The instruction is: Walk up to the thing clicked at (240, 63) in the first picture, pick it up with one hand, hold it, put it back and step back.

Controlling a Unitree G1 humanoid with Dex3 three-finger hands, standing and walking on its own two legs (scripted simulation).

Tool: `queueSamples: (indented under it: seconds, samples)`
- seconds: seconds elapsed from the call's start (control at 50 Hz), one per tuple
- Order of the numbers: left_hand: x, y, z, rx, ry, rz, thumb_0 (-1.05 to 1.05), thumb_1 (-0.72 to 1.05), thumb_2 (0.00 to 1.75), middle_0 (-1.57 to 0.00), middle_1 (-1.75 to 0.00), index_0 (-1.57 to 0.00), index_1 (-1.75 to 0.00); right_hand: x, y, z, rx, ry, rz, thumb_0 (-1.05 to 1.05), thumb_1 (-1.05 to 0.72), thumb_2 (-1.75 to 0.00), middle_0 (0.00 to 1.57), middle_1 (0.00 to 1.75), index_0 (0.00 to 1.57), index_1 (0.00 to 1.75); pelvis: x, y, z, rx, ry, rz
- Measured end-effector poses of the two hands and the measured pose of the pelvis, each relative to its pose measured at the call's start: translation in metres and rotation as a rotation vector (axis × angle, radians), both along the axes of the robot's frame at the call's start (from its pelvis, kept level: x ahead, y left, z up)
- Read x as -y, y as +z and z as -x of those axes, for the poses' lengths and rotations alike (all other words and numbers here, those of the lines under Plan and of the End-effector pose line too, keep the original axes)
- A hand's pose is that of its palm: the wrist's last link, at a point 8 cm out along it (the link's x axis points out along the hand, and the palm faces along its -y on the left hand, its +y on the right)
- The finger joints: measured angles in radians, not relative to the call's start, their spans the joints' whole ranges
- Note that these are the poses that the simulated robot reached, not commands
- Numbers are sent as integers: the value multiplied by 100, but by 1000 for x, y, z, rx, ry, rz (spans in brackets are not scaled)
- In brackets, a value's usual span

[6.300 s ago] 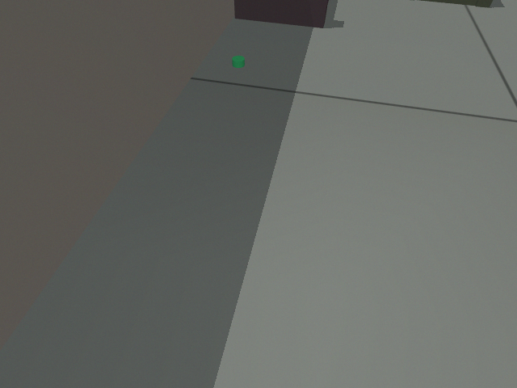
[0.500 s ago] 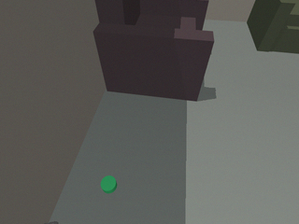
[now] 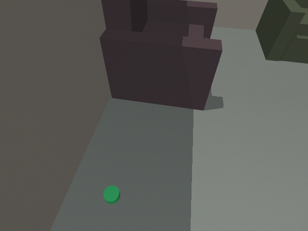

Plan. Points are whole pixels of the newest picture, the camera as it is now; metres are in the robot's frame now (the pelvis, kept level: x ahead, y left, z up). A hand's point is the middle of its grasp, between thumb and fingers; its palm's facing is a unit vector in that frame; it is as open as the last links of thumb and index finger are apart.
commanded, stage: walk up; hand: left
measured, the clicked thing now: (111, 194) +0.47 +0.25 -0.76
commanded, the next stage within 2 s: stand in 0.42 s
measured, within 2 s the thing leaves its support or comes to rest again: neither
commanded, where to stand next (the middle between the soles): +0.05 +0.01 m, yaw +0 degrees
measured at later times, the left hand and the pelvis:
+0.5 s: hand out of the picture +0.09 +0.25 -0.16, palm faces -0.01 -0.95 -0.32, open 7.4 cm; pelvis +0.01 +0.00 +0.00, yaw +0 degrees
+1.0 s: hand out of the picture +0.10 +0.26 -0.15, palm faces -0.01 -0.94 -0.34, open 7.4 cm; pelvis +0.02 +0.00 +0.00, yaw +1 degrees
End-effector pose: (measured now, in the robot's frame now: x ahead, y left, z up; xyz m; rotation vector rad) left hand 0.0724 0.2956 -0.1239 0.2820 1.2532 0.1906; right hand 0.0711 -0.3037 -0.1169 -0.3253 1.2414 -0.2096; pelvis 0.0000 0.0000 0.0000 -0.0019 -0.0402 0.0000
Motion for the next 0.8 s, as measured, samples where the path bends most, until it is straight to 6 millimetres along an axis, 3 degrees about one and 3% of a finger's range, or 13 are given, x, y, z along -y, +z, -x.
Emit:
queueSamples:
  seconds: [0.18,0.8]
  samples:
    - [-3,1,4,-8,17,-3,1,90,90,-20,-30,-21,-30,-9,-2,-7,7,5,-17,1,-91,-90,20,30,20,30,-2,1,-4,1,2,0]
    - [-9,6,-17,22,-10,-24,1,90,90,-20,-30,-21,-30,-14,-1,-23,14,12,-22,1,-91,-90,20,30,20,30,-6,2,-16,-8,12,-1]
